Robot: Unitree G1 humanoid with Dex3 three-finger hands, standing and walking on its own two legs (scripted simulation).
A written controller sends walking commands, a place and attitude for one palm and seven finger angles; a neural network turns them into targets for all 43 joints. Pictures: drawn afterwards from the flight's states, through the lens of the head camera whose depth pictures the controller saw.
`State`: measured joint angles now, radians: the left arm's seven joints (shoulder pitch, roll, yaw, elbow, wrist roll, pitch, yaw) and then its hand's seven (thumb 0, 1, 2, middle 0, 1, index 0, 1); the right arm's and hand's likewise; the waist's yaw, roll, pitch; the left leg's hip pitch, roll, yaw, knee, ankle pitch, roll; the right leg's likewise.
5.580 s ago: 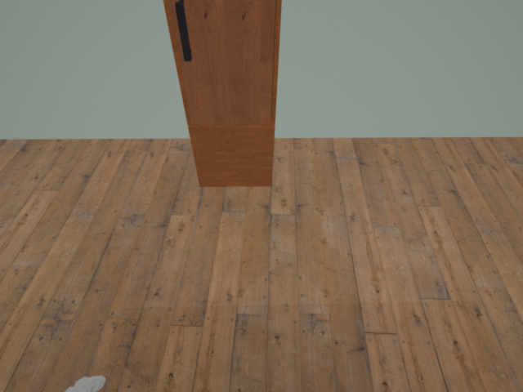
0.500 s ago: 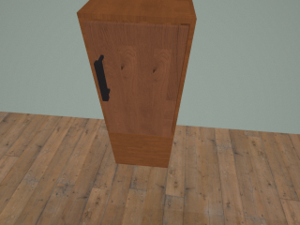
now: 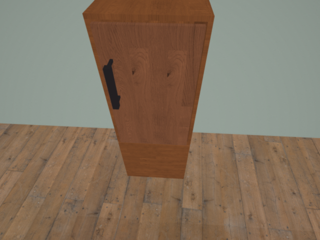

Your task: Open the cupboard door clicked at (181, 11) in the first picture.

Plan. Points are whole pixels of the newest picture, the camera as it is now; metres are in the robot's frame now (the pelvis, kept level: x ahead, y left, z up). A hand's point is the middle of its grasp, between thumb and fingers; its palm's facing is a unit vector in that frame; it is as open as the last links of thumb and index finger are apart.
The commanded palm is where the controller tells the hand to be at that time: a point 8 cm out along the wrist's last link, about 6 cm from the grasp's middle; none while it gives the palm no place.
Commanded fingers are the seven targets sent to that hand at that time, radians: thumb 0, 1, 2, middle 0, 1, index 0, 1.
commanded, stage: look again from close up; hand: left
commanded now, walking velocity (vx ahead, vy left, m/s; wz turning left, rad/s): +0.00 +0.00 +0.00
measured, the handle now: (113, 85) +0.60 +0.20 +0.05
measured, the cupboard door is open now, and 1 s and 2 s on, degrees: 0 0 0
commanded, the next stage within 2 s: raise the hand with hooked fingers in 0.36 s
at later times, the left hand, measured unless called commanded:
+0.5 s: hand out of the picture +0.06 +0.19 -0.16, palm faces +0.07 -0.97 -0.22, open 7.3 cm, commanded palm +0.12 +0.24 -0.06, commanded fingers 0.00 0.83 0.87 -0.20 -0.34 -0.20 -0.34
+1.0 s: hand (83, 223) +0.17 +0.20 -0.04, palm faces +0.07 -1.00 -0.05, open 9.3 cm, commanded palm +0.17 +0.26 -0.02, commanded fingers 0.00 0.25 0.62 -0.25 -0.72 -0.25 -0.72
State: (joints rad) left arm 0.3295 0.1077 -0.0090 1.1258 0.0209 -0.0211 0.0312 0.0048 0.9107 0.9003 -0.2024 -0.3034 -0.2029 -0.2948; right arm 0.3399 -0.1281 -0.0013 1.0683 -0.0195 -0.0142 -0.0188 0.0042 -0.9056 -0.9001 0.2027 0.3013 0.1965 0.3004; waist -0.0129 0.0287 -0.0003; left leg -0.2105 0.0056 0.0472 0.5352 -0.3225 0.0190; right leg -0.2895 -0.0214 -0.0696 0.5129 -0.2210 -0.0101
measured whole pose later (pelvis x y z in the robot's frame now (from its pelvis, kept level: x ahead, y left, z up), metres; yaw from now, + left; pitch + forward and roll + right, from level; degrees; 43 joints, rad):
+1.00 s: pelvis -0.01 -0.02 -0.08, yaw +2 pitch +12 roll -2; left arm 0.40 0.23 0.25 0.04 -0.29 -0.42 -0.38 0.01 0.47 0.72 -0.23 -0.58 -0.23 -0.57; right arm 0.16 -0.27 -0.03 0.46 0.02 -0.26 -0.03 0.01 -0.90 -0.90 0.20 0.30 0.20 0.30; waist 0.05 -0.02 -0.11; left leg -0.79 0.03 -0.03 1.16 -0.58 -0.01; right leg -0.84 -0.03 -0.13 1.10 -0.48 -0.05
